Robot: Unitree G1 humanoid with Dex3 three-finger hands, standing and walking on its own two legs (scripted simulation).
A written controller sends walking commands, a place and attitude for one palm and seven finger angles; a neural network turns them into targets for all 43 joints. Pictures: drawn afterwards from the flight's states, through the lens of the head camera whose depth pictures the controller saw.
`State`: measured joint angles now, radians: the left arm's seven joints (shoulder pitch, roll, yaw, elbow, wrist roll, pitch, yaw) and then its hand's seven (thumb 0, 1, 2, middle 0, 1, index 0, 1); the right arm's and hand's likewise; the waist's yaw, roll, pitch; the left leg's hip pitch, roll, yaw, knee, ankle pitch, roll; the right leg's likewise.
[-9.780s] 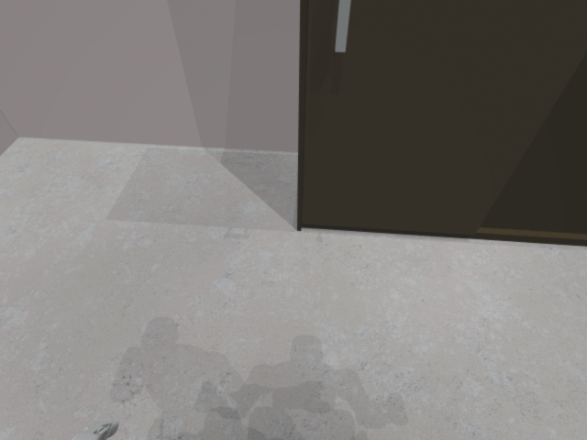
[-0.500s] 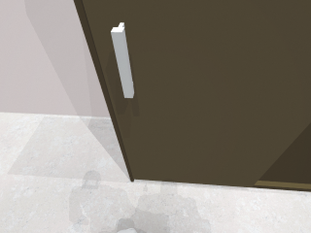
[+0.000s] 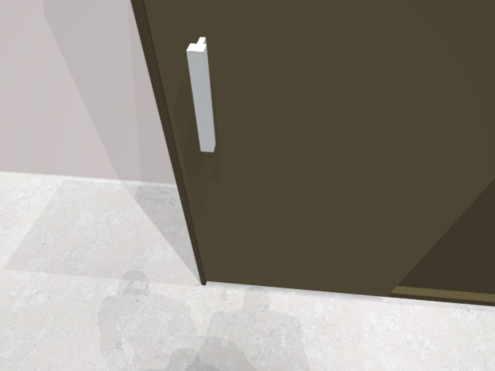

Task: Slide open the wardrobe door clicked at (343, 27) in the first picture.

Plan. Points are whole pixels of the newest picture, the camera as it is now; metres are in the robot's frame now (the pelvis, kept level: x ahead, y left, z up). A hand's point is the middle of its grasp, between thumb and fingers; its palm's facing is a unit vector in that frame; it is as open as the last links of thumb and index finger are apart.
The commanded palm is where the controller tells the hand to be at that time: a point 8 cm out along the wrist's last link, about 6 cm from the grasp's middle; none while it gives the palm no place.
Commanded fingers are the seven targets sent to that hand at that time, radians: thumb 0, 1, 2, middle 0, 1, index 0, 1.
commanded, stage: come to a stop and stand still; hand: left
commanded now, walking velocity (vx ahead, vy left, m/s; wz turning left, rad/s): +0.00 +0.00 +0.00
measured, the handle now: (205, 98) +0.55 +0.12 +0.16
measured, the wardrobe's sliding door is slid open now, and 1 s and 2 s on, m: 0.00 0.00 0.00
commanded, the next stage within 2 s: look again from close up in 0.42 s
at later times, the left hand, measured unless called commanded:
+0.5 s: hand out of the picture +0.07 +0.25 -0.15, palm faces +0.04 -0.94 -0.35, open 7.3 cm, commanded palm none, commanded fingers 0.00 0.90 0.90 -0.20 -0.30 -0.20 -0.30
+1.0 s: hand out of the picture +0.00 +0.24 -0.17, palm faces -0.01 -0.96 -0.29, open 7.3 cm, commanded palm none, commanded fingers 0.00 0.90 0.90 -0.20 -0.30 -0.20 -0.30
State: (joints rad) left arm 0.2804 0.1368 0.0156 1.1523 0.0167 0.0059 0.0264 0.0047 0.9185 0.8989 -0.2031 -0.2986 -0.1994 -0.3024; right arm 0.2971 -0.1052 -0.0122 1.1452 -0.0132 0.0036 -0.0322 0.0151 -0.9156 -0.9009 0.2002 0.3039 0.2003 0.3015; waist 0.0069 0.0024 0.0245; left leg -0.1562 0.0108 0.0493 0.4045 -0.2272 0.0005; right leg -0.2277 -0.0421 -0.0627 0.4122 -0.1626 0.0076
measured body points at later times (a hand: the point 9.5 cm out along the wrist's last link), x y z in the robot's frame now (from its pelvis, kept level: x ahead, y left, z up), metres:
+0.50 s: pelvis -0.02 +0.00 -0.01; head -0.06 +0.00 +0.44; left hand +0.06 +0.30 -0.12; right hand +0.06 -0.29 -0.13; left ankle +0.00 +0.12 -0.74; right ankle +0.04 -0.12 -0.74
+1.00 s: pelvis -0.02 +0.01 +0.00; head -0.02 +0.01 +0.45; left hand +0.00 +0.29 -0.15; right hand +0.01 -0.26 -0.14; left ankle +0.00 +0.12 -0.74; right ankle +0.04 -0.12 -0.74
